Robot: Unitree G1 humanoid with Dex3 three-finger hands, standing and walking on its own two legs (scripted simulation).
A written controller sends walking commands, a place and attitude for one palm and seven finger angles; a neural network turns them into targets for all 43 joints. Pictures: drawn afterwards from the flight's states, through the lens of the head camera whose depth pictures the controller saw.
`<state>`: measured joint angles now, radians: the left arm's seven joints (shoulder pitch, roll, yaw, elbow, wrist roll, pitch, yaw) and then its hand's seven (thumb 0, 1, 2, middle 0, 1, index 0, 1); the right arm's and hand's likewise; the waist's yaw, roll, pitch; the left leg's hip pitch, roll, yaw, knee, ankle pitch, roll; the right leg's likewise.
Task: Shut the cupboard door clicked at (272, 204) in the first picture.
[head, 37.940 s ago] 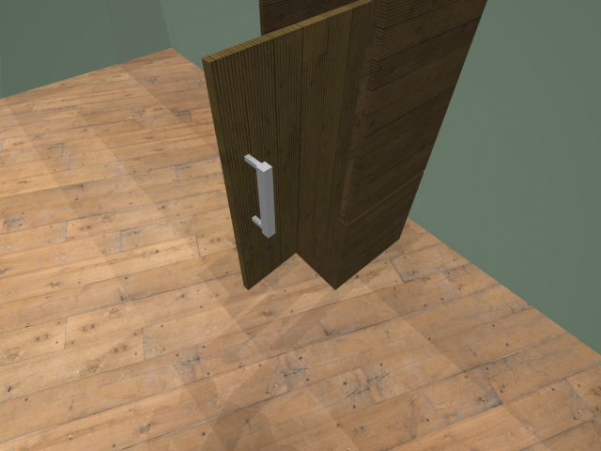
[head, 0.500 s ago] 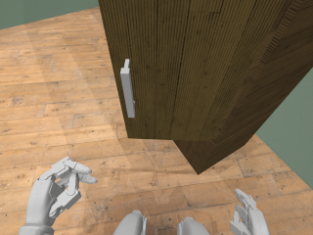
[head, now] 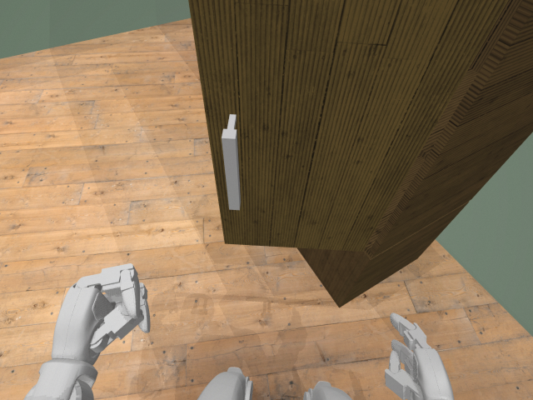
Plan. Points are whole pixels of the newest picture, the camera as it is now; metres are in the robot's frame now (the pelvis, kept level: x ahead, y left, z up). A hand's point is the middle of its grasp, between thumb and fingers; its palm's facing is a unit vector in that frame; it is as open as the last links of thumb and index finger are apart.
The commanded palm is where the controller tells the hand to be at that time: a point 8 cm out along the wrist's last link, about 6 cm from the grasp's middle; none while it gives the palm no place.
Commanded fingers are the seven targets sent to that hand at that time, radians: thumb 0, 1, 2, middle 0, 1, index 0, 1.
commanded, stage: raise the hand and make a fist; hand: left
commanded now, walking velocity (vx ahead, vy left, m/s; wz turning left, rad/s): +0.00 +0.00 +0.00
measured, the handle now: (233, 166) +0.47 +0.10 +0.06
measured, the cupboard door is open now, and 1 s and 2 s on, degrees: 57 57 57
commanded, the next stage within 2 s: bring the fist close to the handle in 0.52 s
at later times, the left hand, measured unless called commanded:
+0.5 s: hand (157, 302) +0.23 +0.16 +0.06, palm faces +0.03 -1.00 -0.05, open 3.1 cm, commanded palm +0.20 +0.22 +0.07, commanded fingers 0.00 0.90 0.90 -1.30 -1.50 -1.30 -1.50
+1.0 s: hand (198, 271) +0.27 +0.12 +0.07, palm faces -0.02 -1.00 -0.02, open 3.1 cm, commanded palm +0.26 +0.17 +0.07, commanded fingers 0.00 0.90 0.90 -1.30 -1.50 -1.30 -1.50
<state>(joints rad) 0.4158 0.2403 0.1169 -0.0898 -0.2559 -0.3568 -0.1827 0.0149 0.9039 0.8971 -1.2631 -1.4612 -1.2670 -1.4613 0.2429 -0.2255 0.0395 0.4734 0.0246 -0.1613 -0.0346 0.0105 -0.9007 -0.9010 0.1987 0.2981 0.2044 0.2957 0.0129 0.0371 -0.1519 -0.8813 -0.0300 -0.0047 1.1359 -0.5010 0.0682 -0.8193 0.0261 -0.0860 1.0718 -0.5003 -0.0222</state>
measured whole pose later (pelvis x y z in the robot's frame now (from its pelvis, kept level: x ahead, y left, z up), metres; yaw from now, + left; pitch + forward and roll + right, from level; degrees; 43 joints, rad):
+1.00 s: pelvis +0.00 -0.02 +0.00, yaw +0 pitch +14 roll -1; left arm 0.20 0.19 0.04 0.04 -0.20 -0.31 -0.10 0.02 0.90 0.90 -1.30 -1.50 -1.30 -1.50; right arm 0.25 -0.24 0.03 0.51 0.03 -0.13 -0.02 0.01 -0.90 -0.90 0.20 0.30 0.20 0.30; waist -0.01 0.04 -0.16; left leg -0.84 -0.02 0.01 1.09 -0.49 0.04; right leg -0.81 0.04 -0.07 1.07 -0.51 -0.05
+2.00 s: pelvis +0.00 -0.03 +0.01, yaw -1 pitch +14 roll +0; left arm -0.23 0.10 -0.01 0.49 -0.10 -0.41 0.10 0.02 0.90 0.90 -1.30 -1.50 -1.30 -1.50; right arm 0.26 -0.24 0.00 0.61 0.01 -0.01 0.02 0.01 -0.90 -0.90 0.20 0.30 0.20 0.30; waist -0.04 0.02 -0.13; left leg -0.82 -0.02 0.03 1.03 -0.45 0.03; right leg -0.81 0.04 -0.05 1.04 -0.48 -0.06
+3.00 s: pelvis -0.02 -0.01 -0.01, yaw -1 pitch +20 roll -2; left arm -0.89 0.26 0.09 1.15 -0.11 -0.46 -0.11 0.01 0.90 0.90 -1.33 -1.50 -1.32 -1.50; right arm 0.35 -0.27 0.00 0.69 0.01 -0.04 0.03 0.01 -0.90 -0.90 0.20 0.30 0.20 0.30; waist -0.13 0.03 -0.14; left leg -1.04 -0.03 0.02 1.14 -0.45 0.06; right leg -1.00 0.02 -0.07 1.11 -0.46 -0.03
